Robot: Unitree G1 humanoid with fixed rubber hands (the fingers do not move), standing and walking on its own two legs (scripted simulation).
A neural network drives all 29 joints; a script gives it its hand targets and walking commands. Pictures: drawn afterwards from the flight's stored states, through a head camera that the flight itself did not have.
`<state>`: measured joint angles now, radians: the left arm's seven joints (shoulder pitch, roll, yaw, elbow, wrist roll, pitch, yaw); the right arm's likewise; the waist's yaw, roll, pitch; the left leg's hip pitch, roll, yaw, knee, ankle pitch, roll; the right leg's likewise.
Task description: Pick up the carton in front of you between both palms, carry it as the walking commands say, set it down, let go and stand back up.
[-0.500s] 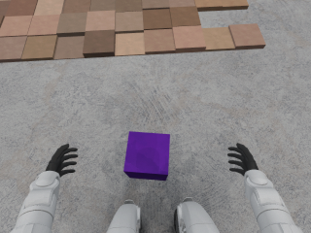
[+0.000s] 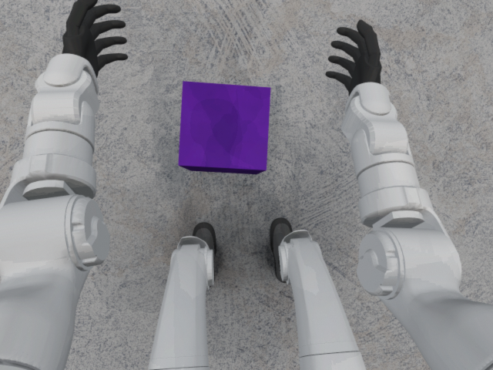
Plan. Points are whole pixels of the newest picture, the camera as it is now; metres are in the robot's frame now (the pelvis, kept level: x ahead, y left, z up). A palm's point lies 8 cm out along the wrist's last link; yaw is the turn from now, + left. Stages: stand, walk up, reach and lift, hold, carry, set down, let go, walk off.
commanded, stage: reach and lift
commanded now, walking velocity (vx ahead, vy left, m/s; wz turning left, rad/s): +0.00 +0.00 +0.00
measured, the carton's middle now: (225, 134) +0.49 +0.02 -0.52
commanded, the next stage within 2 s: none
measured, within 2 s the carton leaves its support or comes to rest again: leaves its support in 1.68 s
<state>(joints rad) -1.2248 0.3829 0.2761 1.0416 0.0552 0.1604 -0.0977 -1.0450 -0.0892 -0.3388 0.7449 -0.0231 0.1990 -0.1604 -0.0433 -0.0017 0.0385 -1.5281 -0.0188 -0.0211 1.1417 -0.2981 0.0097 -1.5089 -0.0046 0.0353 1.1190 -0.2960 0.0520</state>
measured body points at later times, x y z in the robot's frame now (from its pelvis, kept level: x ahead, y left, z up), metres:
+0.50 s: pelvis +0.00 -0.01 -0.17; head +0.34 +0.00 +0.11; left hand +0.52 +0.21 -0.33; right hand +0.49 -0.18 -0.34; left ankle +0.10 +0.11 -0.61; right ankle +0.10 -0.15 -0.61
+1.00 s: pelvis -0.03 -0.01 -0.27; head +0.34 +0.01 -0.03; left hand +0.52 +0.19 -0.47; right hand +0.50 -0.19 -0.46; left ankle +0.10 +0.11 -0.61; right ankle +0.10 -0.15 -0.61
